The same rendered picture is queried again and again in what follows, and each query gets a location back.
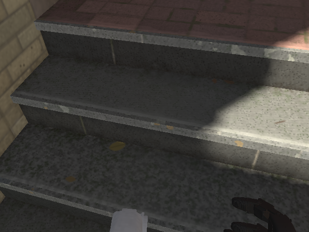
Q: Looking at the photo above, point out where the robot left thigh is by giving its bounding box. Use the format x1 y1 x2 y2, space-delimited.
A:
109 208 148 232

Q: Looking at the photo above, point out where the robot right hand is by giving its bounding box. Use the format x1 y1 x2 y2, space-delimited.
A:
223 197 296 232

